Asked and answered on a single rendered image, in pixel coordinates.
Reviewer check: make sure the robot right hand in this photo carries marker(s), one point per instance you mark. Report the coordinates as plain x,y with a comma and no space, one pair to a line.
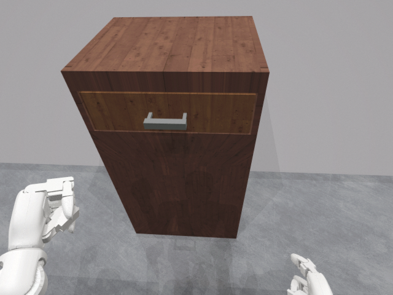
316,283

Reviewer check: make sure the drawer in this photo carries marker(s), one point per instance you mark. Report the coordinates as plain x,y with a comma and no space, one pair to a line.
206,112

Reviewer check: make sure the robot left forearm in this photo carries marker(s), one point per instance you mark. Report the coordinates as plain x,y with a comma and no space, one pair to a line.
22,272

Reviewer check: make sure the cabinet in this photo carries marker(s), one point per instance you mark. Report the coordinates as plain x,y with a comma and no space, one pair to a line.
175,183

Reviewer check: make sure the handle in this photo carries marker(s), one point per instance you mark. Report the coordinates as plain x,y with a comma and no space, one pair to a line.
165,124

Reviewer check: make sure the robot left hand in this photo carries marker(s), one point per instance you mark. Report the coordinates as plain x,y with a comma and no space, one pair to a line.
32,209

